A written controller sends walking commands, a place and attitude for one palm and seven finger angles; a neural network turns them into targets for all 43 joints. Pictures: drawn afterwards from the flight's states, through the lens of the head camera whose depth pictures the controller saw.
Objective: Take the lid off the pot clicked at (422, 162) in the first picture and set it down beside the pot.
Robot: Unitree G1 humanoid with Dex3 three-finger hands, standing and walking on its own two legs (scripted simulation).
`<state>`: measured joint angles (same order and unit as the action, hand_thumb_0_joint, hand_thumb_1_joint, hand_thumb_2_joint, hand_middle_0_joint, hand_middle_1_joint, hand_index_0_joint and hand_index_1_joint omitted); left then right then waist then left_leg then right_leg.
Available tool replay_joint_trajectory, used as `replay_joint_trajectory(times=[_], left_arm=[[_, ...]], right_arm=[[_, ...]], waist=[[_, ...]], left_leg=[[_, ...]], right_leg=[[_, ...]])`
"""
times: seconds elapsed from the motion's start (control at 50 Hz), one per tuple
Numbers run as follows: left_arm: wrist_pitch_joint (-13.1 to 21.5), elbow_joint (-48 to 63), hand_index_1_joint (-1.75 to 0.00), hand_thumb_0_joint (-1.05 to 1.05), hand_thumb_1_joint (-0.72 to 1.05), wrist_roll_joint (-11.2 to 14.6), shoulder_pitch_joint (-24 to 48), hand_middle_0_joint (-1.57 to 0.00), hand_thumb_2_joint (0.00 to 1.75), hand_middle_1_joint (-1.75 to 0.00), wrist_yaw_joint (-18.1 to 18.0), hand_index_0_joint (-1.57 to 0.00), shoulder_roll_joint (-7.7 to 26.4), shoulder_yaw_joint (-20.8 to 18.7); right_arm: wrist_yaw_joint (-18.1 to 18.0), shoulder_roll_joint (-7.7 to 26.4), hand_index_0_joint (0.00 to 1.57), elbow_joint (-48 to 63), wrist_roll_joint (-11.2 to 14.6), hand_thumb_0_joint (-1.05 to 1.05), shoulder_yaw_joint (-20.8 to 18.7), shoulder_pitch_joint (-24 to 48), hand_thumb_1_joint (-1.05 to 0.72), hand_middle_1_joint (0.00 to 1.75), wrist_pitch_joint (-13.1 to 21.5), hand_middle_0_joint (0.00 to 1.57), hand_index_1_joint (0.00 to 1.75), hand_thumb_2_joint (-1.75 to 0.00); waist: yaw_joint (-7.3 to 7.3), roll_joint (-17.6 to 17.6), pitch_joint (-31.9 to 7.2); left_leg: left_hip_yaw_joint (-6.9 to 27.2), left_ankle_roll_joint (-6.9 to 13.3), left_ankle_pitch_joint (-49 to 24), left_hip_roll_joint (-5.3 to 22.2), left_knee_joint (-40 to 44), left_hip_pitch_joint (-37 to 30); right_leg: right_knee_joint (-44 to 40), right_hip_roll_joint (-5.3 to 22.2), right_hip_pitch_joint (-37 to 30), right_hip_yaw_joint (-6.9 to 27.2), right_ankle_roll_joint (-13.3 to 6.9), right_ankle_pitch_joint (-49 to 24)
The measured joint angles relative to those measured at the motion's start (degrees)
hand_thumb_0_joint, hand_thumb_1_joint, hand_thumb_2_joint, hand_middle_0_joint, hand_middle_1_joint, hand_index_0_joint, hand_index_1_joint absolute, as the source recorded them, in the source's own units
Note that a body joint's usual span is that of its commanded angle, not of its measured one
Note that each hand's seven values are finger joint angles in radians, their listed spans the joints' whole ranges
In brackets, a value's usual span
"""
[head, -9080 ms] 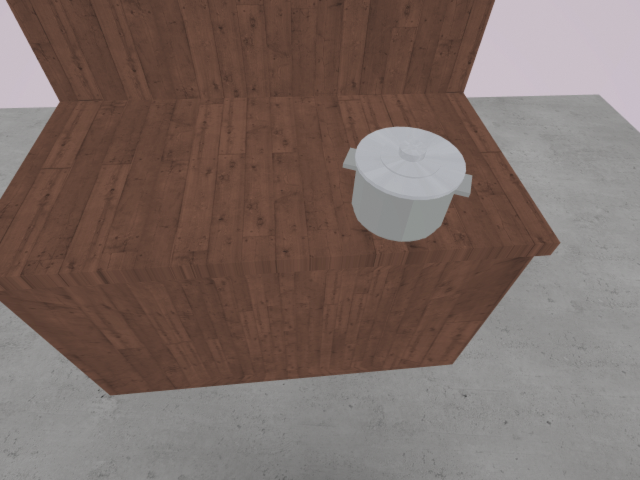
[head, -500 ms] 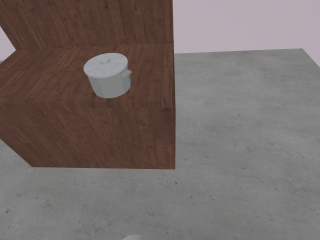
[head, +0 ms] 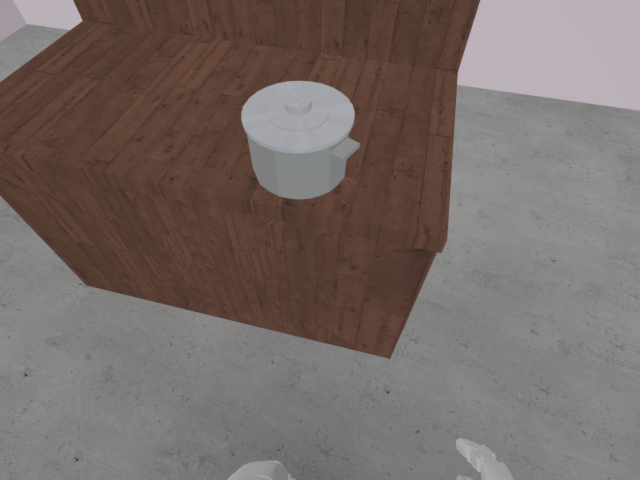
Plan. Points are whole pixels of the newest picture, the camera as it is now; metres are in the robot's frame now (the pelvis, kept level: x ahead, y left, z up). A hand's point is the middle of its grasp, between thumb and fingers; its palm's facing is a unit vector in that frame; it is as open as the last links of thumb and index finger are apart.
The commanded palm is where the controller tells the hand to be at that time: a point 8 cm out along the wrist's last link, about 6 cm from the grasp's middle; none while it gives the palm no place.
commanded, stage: take the last steps up to it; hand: left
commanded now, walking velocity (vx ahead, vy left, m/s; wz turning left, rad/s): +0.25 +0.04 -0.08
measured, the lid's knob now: (297, 103) +0.67 +0.13 +0.07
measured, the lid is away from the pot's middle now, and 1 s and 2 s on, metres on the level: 0.00 0.00 0.00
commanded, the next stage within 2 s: come to a stop and stand still in 0.22 s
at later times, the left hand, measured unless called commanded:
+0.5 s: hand (233, 375) +0.26 +0.17 -0.14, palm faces -0.03 -0.97 -0.23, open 7.4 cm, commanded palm none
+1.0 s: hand (176, 428) +0.18 +0.24 -0.15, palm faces +0.00 -0.97 -0.23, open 7.4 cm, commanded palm none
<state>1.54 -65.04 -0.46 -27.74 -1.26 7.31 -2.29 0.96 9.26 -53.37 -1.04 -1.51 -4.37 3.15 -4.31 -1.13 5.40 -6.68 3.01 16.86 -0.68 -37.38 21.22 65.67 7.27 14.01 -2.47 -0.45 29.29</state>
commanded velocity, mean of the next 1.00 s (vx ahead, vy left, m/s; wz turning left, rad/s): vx -0.04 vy -0.03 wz -0.02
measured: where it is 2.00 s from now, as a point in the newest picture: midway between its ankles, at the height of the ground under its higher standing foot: outside the picture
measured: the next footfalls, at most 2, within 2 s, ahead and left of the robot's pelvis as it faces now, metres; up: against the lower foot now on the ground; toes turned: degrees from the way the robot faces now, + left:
right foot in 0.34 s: +0.24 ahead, -0.10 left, +0.00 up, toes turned -8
left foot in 0.70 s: +0.18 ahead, +0.12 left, +0.00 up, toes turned -1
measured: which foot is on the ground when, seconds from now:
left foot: down 0.00-0.36, up 0.38-0.68, down 0.70-1.00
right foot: up 0.00-0.32, down 0.34-0.72, up 0.74-1.00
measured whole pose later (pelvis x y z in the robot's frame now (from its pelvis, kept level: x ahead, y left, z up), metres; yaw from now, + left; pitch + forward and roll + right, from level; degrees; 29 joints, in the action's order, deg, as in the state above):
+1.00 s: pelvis +0.15 +0.04 +0.02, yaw -3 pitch +1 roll +0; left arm -2.9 -59.8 -0.6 -15.1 -1.1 11.7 -3.0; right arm -1.9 8.7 -57.7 -1.3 -1.6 -11.5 -0.9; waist 0.1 -1.0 1.4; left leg -1.8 0.3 10.1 0.5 -24.3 14.9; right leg 43.1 0.3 15.1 -0.5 0.9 27.0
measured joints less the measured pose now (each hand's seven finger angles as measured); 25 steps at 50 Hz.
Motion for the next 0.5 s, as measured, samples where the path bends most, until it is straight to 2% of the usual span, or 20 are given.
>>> replay_joint_trajectory(times=[0.04, 0.08, 0.18, 0.28, 0.34, 0.38, 0.44, 0.5], left_arm=[[-0.04, 1.39, -0.3, 0.01, 0.9, 0.06, 3.57, -0.2, 0.9, -0.3, 0.1, -0.2, 0.89, -0.58], [0.05, 3.53, -0.3, 0.01, 0.9, -0.2, 6.93, -0.2, 0.9, -0.3, 0.22, -0.2, 1.64, -1.15], [-0.29, 8.54, -0.3, 0.01, 0.91, -0.75, 13.98, -0.2, 0.9, -0.3, 0.77, -0.19, 2.12, -1.81], [-0.17, 11.49, -0.3, 0.0, 0.91, -0.87, 18.56, -0.2, 0.9, -0.3, 1.26, -0.19, 2.07, -1.6], [0.63, 12.38, -0.3, 0.0, 0.91, -1.08, 19.3, -0.2, 0.9, -0.3, 1.48, -0.19, 2.32, -1.2], [1.88, 12.21, -0.3, 0.0, 0.91, -1.07, 19.78, -0.2, 0.9, -0.3, 1.24, -0.19, 2.09, -0.91], [1.85, 11.43, -0.3, 0.0, 0.91, -0.58, 19.7, -0.2, 0.9, -0.3, 0.54, -0.19, 1.19, 0.19], [0.24, 10.56, -0.3, 0.0, 0.9, -0.68, 19.12, -0.2, 0.9, -0.3, -0.3, -0.2, 0.55, 0.67]], right_arm=[[-0.72, -0.93, 0.19, -0.92, 0.02, 0.0, 0.28, -1.87, -0.91, 0.3, 0.23, 0.2, 0.3, -0.89], [-1.52, -1.58, 0.2, -1.57, 0.77, -0.01, -0.53, -4.1, -0.93, 0.3, 0.82, 0.2, 0.3, -0.89], [-1.95, 0.81, 0.2, -3.14, 0.5, -0.03, -1.23, -8.19, -0.95, 0.3, 0.96, 0.2, 0.3, -0.89], [-1.77, 1.91, 0.2, -4.97, -0.07, -0.01, -1.04, -11.96, -0.94, 0.3, 0.11, 0.2, 0.3, -0.89], [-1.72, 1.76, 0.19, -6.09, -0.03, -0.01, -0.66, -14.37, -0.93, 0.3, -0.44, 0.2, 0.3, -0.89], [-1.8, 1.62, 0.19, -7.11, 0.37, 0.0, -0.51, -14.59, -0.92, 0.3, -1.28, 0.2, 0.3, -0.89], [-2.45, 1.4, 0.19, -7.56, 0.8, 0.0, -0.28, -13.42, -0.92, 0.3, -2.93, 0.2, 0.3, -0.89], [-2.57, 0.71, 0.19, -6.81, 1.1, 0.01, -0.32, -11.64, -0.92, 0.3, -4.38, 0.2, 0.3, -0.89]], waist=[[0.25, -0.67, -0.3], [0.67, -1.34, -1.0], [1.93, -1.54, -3.04], [4.02, 0.17, -3.06], [5.07, 1.35, -2.78], [5.2, 2.7, -1.95], [5.59, 3.97, -0.5], [5.59, 3.4, 0.05]], left_leg=[[-0.37, 0.06, -0.49, -0.77, 3.17, -3.32], [-0.68, 0.6, -1.01, -1.68, 6.95, -6.57], [-1.49, 1.13, -1.82, -3.46, 14.82, -13.23], [-1.31, 0.49, 0.99, -3.34, 15.87, -17.27], [-1.25, -0.53, 5.93, -2.11, 10.79, -17.7], [-0.04, -1.57, 10.3, -0.53, -0.96, -13.4], [3.76, -3.27, 14.71, -0.23, -16.19, -5.76], [5.39, -4.33, 14.1, 0.52, -18.25, -0.9]], right_leg=[[7.1, -0.59, 7.05, 0.48, -0.59, -3.89], [6.9, -0.63, 12.43, 0.27, -0.49, -6.47], [-4.92, -0.11, 18.94, -1.01, 0.44, -12.14], [-21.42, -1.29, 15.61, -1.93, 0.07, -15.15], [-30.13, -3.22, 9.96, -3.0, -0.6, -18.71], [-29.34, -4.57, 9.15, -3.65, -2.1, -16.61], [-30.77, -5.5, 7.05, -4.25, -3.06, -15.64], [-34.15, -5.47, 5.52, -3.56, -2.75, -17.17]])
